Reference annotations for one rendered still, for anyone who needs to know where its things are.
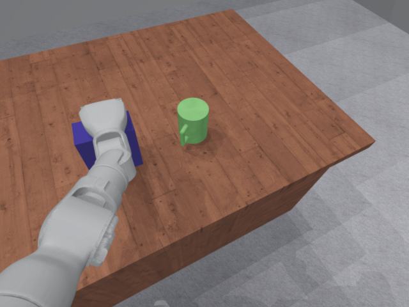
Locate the table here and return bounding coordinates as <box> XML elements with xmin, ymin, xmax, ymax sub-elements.
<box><xmin>0</xmin><ymin>9</ymin><xmax>375</xmax><ymax>307</ymax></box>

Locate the robot left hand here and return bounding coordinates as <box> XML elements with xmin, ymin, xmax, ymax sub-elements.
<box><xmin>79</xmin><ymin>98</ymin><xmax>127</xmax><ymax>138</ymax></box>

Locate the left robot upper arm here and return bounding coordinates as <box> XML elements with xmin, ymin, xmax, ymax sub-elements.
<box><xmin>0</xmin><ymin>196</ymin><xmax>119</xmax><ymax>307</ymax></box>

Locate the sponge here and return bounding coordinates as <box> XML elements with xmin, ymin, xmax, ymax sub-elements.
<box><xmin>72</xmin><ymin>111</ymin><xmax>143</xmax><ymax>170</ymax></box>

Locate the robot left forearm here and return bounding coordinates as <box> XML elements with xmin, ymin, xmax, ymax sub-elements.
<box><xmin>38</xmin><ymin>129</ymin><xmax>136</xmax><ymax>248</ymax></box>

